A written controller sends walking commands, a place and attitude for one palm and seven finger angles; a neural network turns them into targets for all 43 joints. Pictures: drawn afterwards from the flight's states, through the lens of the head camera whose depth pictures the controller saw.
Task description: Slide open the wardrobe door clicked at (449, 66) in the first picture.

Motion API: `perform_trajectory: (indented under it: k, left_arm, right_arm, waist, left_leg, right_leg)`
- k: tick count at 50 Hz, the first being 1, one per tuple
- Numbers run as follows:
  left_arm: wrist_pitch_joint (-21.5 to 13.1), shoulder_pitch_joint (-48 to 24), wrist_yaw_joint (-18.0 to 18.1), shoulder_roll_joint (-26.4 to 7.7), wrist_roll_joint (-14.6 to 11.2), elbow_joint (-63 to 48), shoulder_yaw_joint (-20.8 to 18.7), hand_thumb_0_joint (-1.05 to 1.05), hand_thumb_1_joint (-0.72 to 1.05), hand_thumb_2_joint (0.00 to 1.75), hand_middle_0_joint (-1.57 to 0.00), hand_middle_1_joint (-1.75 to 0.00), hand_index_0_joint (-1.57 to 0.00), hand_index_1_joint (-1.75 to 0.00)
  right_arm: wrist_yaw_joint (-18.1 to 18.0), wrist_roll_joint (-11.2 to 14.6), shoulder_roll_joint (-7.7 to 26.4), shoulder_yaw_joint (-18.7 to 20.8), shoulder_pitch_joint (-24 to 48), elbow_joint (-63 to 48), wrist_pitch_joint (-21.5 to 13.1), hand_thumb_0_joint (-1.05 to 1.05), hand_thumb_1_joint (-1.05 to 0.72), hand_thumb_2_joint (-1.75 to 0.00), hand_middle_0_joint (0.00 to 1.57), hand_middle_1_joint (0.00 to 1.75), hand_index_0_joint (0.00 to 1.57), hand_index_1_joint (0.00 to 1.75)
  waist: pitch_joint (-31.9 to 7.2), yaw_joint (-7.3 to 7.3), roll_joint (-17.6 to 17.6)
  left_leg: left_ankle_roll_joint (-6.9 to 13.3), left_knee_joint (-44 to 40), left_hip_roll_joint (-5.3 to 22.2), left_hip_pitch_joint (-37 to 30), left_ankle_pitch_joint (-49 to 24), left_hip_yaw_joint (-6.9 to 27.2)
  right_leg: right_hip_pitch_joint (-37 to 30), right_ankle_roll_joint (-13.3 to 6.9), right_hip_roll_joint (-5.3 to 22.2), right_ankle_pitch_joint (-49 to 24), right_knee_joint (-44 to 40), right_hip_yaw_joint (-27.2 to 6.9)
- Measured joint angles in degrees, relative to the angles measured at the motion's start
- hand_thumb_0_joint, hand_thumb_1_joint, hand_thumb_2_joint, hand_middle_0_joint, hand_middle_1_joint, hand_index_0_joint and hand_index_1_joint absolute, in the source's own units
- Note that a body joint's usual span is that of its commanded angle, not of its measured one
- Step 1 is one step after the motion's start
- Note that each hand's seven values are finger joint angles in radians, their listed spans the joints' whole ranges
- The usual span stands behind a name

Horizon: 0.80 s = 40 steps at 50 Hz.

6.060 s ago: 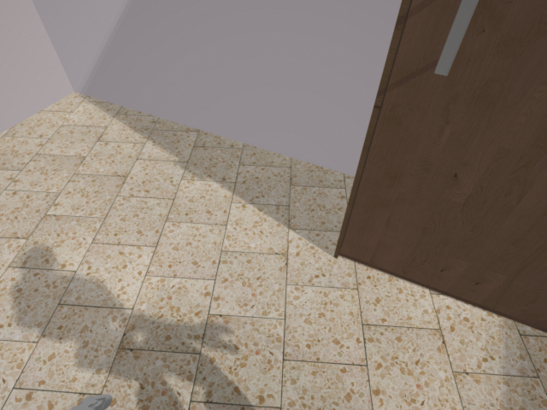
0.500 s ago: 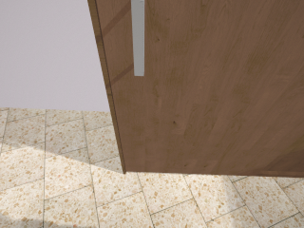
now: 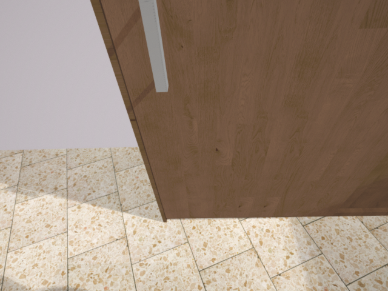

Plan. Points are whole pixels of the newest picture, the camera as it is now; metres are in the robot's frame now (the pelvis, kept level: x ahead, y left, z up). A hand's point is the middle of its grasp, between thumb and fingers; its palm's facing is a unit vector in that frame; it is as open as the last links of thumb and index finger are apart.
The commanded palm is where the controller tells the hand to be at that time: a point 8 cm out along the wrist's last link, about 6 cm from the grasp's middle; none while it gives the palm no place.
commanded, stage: look again from close up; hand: left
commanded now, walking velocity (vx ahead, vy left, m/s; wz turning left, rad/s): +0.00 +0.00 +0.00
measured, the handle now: (157, 44) +0.57 +0.11 +0.24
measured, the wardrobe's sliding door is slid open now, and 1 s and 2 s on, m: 0.00 0.00 0.00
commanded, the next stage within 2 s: shuffle to correct the standing spot in 0.64 s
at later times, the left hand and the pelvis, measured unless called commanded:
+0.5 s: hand out of the picture +0.02 +0.15 -0.17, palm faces +0.00 -0.98 -0.19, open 7.4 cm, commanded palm none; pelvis +0.01 -0.03 +0.00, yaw -1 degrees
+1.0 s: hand out of the picture +0.03 +0.16 -0.18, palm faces +0.01 -0.98 -0.20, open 7.4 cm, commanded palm none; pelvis +0.04 -0.02 +0.00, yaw -1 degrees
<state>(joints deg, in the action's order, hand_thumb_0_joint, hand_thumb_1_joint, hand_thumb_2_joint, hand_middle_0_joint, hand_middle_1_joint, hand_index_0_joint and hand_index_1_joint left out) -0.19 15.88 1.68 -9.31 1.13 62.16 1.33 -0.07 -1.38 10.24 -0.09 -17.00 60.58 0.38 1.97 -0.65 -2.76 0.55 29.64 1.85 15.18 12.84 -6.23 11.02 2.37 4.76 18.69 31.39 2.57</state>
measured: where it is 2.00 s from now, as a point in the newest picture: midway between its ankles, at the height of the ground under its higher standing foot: outside the picture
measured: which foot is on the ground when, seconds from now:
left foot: down 0.00-1.00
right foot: down 0.00-1.00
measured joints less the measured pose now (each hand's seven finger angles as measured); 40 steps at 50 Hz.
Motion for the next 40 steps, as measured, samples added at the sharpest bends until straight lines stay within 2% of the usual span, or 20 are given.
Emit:
perform_trajectory:
  k: [18, 40]
  left_arm:
    - [-0.6, 0.4, -0.4, -0.1, -0.1, 0.0, -0.3, 0.01, 0.90, 0.90, -0.21, -0.30, -0.21, -0.29]
    - [-0.6, -1.4, -0.5, -2.4, 0.1, 0.4, -1.4, 0.01, 0.91, 0.90, -0.20, -0.30, -0.20, -0.29]
  right_arm:
    - [-0.4, 0.3, -0.2, 0.1, 1.6, 2.0, -0.8, 0.01, -0.91, -0.90, 0.20, 0.30, 0.20, 0.30]
    - [-0.6, 0.2, 0.2, 0.1, 4.6, 2.7, -1.2, 0.01, -0.91, -0.90, 0.20, 0.30, 0.20, 0.30]
  waist:
    - [-0.1, 1.04, 3.2]
    - [0.2, 1.44, 3.1]
  left_leg:
    - [-2.2, -2.3, 2.3, -0.8, -1.2, 0.4]
    - [-2.2, -3.5, 2.2, -2.1, -0.7, 0.3]
  right_leg:
    - [-0.5, -2.0, -2.5, -0.9, -2.1, 0.4]
    - [-2.1, -1.9, -2.6, -0.8, -4.1, 0.3]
